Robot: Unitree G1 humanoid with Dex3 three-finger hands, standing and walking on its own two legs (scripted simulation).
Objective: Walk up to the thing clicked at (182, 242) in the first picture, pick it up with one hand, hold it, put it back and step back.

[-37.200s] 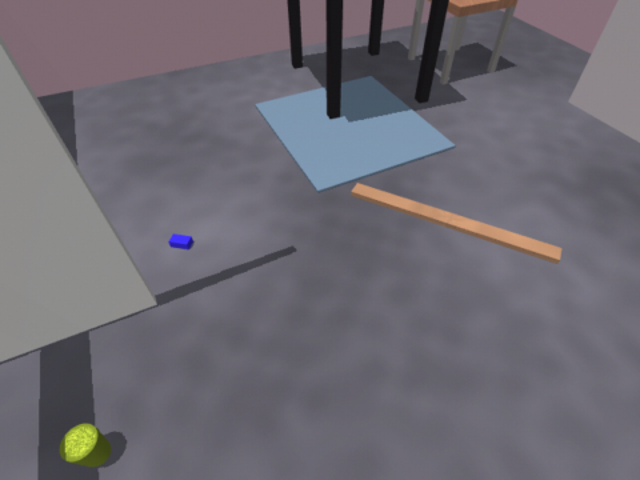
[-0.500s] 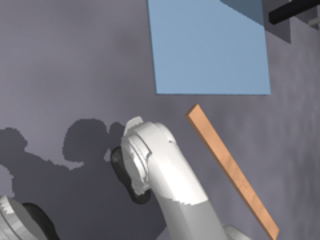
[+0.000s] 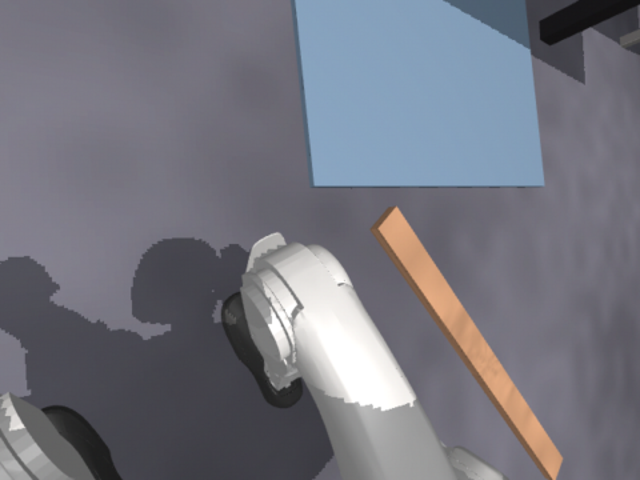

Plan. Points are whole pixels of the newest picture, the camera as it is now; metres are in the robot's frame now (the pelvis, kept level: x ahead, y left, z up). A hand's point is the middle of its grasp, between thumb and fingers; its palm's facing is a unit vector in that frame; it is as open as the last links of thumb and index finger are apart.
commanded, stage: close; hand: left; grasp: from above
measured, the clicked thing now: out of the picture +0.47 +0.36 -0.31
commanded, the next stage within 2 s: settle in 0.30 s
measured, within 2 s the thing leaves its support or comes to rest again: leaves its support in 0.74 s
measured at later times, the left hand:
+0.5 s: hand out of the picture +0.47 +0.34 -0.26, palm faces -0.26 -0.36 -0.90, open 8.9 cm
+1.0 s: hand out of the picture +0.48 +0.38 -0.21, palm faces -0.20 -0.35 -0.92, open 7.6 cm
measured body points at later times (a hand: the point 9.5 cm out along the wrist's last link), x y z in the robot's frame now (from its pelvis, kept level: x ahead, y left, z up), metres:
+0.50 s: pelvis +0.00 +0.00 +0.00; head +0.31 +0.12 +0.30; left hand +0.48 +0.36 -0.21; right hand +0.00 -0.24 -0.03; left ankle +0.07 +0.13 -0.29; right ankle +0.13 -0.13 -0.29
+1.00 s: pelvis +0.01 +0.00 +0.01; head +0.30 +0.12 +0.33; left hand +0.49 +0.39 -0.16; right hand +0.02 -0.25 -0.04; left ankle +0.07 +0.13 -0.29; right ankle +0.13 -0.13 -0.29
